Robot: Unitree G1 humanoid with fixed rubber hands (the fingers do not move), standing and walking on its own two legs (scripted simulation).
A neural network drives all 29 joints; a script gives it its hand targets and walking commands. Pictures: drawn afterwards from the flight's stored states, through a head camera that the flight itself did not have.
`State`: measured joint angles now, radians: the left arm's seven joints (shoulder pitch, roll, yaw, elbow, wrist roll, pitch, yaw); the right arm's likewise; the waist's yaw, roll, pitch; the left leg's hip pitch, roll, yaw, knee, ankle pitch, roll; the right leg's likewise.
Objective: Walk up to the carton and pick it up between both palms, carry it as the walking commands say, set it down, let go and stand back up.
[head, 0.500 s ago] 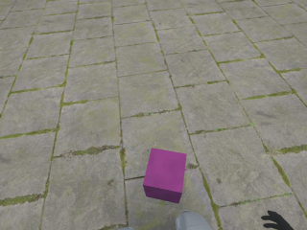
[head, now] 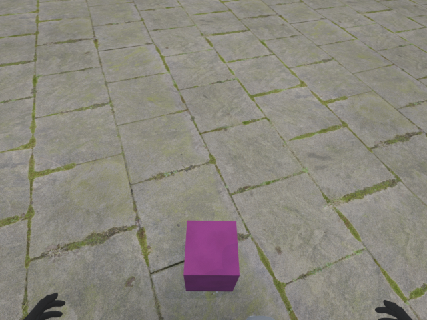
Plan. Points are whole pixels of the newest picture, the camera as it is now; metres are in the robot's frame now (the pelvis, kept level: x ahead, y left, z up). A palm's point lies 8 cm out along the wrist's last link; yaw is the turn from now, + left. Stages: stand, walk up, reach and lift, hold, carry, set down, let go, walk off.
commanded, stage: walk up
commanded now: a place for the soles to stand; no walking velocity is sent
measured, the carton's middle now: (210, 257) +0.44 -0.02 -0.63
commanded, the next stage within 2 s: reach and lift in 1.34 s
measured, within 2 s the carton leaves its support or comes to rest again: neither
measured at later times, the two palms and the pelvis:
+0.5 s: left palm out of the picture +0.13 +0.30 -0.08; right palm out of the picture +0.12 -0.35 -0.08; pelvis +0.01 -0.02 +0.01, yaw -3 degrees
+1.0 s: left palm out of the picture +0.13 +0.30 -0.08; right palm out of the picture +0.10 -0.35 -0.08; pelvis +0.01 -0.02 +0.02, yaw -4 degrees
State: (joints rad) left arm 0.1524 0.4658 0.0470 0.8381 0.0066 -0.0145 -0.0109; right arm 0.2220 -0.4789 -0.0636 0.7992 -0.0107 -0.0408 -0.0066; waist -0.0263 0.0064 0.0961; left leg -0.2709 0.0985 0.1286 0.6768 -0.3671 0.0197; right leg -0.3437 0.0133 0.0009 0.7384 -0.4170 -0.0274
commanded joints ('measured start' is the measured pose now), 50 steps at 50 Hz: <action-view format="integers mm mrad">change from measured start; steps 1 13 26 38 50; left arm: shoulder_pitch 40 -28 -89 -91 -77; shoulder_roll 127 157 144 148 149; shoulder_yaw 35 3 -15 -14 -10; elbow -12 90 153 162 150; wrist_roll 7 -6 -1 -1 2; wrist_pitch -16 -18 -22 -18 -10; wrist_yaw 6 3 11 16 14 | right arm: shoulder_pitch -27 -138 -213 -231 -223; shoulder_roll -193 -167 -121 -121 -127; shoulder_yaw -40 -4 7 0 -5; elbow -39 83 187 201 187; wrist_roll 8 10 12 6 2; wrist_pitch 6 -6 11 28 34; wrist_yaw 1 7 19 23 22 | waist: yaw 33 34 20 16 20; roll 163 12 -30 -17 -10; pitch -99 -86 -112 -127 -114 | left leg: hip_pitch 7 47 200 212 192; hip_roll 143 106 57 59 69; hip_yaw -141 -112 -76 -64 -64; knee -148 -285 -325 -323 -325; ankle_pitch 388 65 136 156 110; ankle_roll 82 49 19 21 31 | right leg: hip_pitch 147 120 89 103 93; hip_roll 19 -80 -111 -103 -85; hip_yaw -48 72 147 140 133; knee -226 -215 -354 -353 -324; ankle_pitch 164 347 407 445 420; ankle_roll -13 -23 -29 -26 -25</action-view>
